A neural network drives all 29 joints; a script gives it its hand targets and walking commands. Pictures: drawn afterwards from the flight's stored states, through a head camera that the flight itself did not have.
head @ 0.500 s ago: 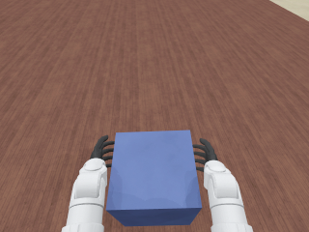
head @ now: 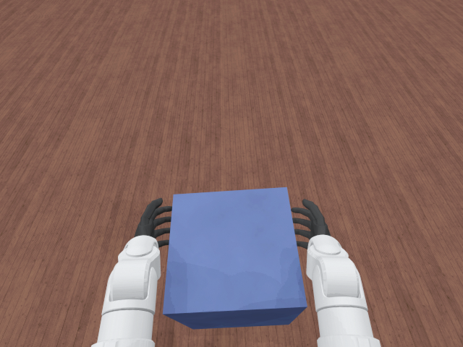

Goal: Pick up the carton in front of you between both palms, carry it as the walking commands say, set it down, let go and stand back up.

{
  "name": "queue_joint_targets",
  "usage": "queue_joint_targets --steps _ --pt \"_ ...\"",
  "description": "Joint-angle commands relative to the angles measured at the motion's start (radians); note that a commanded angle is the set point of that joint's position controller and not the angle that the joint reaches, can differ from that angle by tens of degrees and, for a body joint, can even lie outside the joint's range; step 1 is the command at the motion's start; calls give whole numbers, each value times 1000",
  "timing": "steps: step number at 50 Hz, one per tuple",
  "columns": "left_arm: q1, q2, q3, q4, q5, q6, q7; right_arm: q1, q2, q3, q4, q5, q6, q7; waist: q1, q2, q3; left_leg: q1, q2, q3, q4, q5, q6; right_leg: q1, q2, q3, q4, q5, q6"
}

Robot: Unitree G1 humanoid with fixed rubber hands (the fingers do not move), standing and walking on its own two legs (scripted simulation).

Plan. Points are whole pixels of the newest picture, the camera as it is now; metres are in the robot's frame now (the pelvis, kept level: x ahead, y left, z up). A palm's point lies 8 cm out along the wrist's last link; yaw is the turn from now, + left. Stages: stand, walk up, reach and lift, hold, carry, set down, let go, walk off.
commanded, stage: carry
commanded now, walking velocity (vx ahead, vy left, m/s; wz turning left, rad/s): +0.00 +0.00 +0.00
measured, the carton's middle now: (235, 264) +0.29 +0.00 -0.08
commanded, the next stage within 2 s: none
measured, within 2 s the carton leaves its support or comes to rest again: neither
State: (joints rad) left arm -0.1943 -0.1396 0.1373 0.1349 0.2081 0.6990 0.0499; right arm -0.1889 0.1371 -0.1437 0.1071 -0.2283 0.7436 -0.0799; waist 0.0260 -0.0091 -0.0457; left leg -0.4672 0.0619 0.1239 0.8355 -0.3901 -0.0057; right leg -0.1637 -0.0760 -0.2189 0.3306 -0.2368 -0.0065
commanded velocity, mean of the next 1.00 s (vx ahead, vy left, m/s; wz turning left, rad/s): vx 0.00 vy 0.00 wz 0.00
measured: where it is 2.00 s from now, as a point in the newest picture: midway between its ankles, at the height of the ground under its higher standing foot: outside the picture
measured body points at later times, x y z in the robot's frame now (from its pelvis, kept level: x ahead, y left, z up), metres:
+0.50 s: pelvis +0.17 +0.01 -0.01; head +0.18 +0.01 +0.44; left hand +0.49 +0.16 +0.02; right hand +0.47 -0.15 +0.01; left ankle +0.17 +0.10 -0.75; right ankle +0.10 -0.09 -0.75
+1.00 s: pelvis +0.18 -0.01 -0.02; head +0.18 -0.01 +0.43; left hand +0.49 +0.14 +0.01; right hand +0.48 -0.17 +0.00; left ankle +0.17 +0.11 -0.75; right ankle +0.10 -0.09 -0.75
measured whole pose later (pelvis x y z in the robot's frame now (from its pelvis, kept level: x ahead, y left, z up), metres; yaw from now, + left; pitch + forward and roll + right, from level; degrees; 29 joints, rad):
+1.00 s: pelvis +0.18 -0.01 -0.02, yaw -2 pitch +4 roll +1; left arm -0.20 -0.14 0.17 0.15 0.22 0.70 0.05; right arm -0.20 0.14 -0.13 0.14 -0.23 0.75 -0.08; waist -0.01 0.00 -0.09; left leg -0.31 0.06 0.15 0.57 -0.32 0.00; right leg -0.20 -0.04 -0.15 0.54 -0.41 -0.02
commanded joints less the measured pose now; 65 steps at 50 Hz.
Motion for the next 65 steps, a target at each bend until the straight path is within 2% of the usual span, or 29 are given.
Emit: queue_joint_targets --steps 1,3,4,6,7,8,9,10,12,15,18,20,23,26,28,31,34,37,40,43,45,47,48,52,54,58,60,64,65 --pt "-410 -955 -619 -107 -279 -39 -258 -488 932 654 -162 314 -87 265 -9 -149 -282 -58 -30 32 -189 120 -8 328 -206 124 5 733 -86" --pt "-393 -918 -625 -148 -281 -30 -253 -467 922 668 -180 323 -74 261 -8 -175 -296 50 -57 73 -314 253 -10 297 -162 44 52 725 -57" --pt "-397 -912 -634 -185 -277 -23 -246 -473 917 681 -199 332 -66 261 -15 -149 -303 130 -71 96 -421 385 -8 285 -145 7 110 688 -35" --pt "-352 -898 -621 -145 -272 10 -241 -463 888 689 -223 327 -43 260 -25 -119 -324 447 -12 80 -516 618 7 67 -130 0 235 551 28" --pt "-387 -881 -618 -164 -281 18 -238 -449 882 669 -196 328 -33 260 -40 49 -390 613 131 -68 -460 1005 27 -18 -79 1 362 241 68" --pt "-393 -893 -653 -171 -282 36 -241 -390 861 635 -192 303 -31 254 -40 218 -446 771 297 -278 -400 1279 153 -191 -1 51 473 -185 84" --pt "-324 -872 -635 -122 -281 45 -243 -352 849 615 -160 312 -22 258 -39 211 -476 785 325 -303 -428 1248 201 -220 15 116 516 -350 72" --pt "-292 -849 -612 -80 -239 41 -245 -369 855 608 -145 306 -32 263 -42 153 -430 729 310 -249 -442 1226 190 -216 2 149 467 -368 60" --pt "-333 -892 -626 -50 -257 19 -252 -433 869 602 -159 305 -61 268 -46 161 -407 671 263 -212 -468 988 158 -177 -2 156 287 -344 39" --pt "-343 -945 -627 -51 -270 -2 -255 -489 898 638 -199 321 -80 276 -31 125 -382 526 181 -88 -443 806 123 -46 18 104 86 -69 31" --pt "-381 -908 -605 -127 -274 6 -253 -505 907 679 -226 335 -55 273 -29 -3 -386 391 141 -44 -392 610 58 87 -98 176 58 298 14" --pt "-355 -889 -558 -48 -243 15 -251 -513 870 651 -191 317 -51 266 -29 -23 -377 374 105 -27 -358 654 41 96 -118 169 140 487 11" --pt "-318 -893 -521 17 -220 15 -249 -489 853 600 -136 285 -52 261 -30 -2 -358 369 112 -45 -290 786 45 57 -86 151 164 535 13" --pt "-332 -916 -516 44 -226 13 -259 -493 868 590 -106 281 -49 267 -23 -33 -364 342 85 -31 -259 772 37 80 -95 159 200 698 5" --pt "-359 -933 -538 28 -230 5 -262 -516 893 576 -87 286 -55 274 -26 3 -354 356 81 -29 -273 747 24 57 -90 160 197 662 7" --pt "-398 -936 -563 -38 -243 -10 -262 -507 914 593 -96 282 -54 270 -23 -14 -379 359 87 -38 -262 810 30 59 -72 145 213 615 17" --pt "-365 -921 -531 16 -222 0 -254 -509 883 582 -94 273 -56 266 -26 24 -374 356 95 -48 -255 786 36 52 -81 157 204 585 9" --pt "-347 -929 -527 22 -227 0 -254 -513 895 598 -111 287 -61 268 -25 -27 -374 337 82 -47 -250 756 39 83 -88 154 207 628 13" --pt "-356 -922 -534 2 -217 -6 -254 -504 897 584 -99 278 -62 268 -22 17 -366 324 77 -34 -267 667 23 77 -102 162 208 665 0" --pt "-377 -918 -529 -7 -221 -10 -257 -511 898 576 -76 279 -62 270 -25 -48 -350 319 82 -43 -255 653 24 74 -88 144 196 642 9" --pt "-381 -944 -545 -4 -233 -11 -261 -492 905 593 -89 276 -67 268 -23 -8 -358 322 81 -40 -255 579 29 64 -102 156 193 582 -8" --pt "-372 -943 -549 2 -243 -11 -260 -533 917 617 -134 300 -71 267 -28 21 -371 343 94 -58 -264 626 34 63 -91 152 194 492 -3" --pt "-380 -937 -553 -14 -246 -12 -258 -513 925 606 -95 296 -65 269 -27 -17 -359 340 106 -65 -262 625 40 37 -82 152 182 466 -4" --pt "-400 -930 -535 -4 -229 -15 -261 -532 906 588 -87 291 -71 272 -23 7 -348 309 92 -55 -282 542 34 51 -93 158 182 452 -8" --pt "-399 -946 -548 3 -246 -14 -258 -519 918 596 -92 285 -69 267 -24 -34 -319 305 96 -62 -283 542 33 36 -84 148 172 446 -10" --pt "-378 -931 -524 32 -213 -6 -260 -517 900 562 -52 274 -65 273 -24 26 -301 291 96 -61 -296 482 33 35 -89 171 151 400 -16" --pt "-408 -931 -526 22 -222 -11 -261 -521 915 566 -54 275 -69 278 -27 -14 -324 296 110 -78 -305 474 37 38 -77 168 139 359 -16" --pt "-419 -938 -528 22 -229 -8 -263 -525 918 564 -58 277 -67 276 -27 33 -319 298 104 -60 -302 496 33 31 -80 171 138 358 -14" --pt "-424 -937 -510 31 -221 -4 -264 -519 905 540 -35 267 -59 278 -22 12 -303 294 102 -74 -321 489 39 19 -85 167 146 319 -16"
